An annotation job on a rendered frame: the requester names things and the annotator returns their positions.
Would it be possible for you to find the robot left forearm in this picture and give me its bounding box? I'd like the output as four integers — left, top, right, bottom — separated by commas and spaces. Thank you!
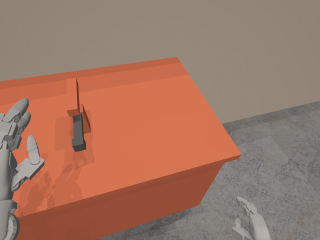
0, 199, 20, 240

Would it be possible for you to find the robot right hand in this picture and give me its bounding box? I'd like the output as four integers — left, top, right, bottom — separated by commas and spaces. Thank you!
232, 196, 272, 240

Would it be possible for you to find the tap lever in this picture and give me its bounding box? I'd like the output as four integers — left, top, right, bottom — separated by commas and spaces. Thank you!
72, 113, 86, 152

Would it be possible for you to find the counter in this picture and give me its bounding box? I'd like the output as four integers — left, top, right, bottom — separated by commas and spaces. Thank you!
0, 57, 242, 240

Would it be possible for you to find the robot left hand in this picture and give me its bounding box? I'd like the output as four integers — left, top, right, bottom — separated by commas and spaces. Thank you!
0, 97, 45, 201

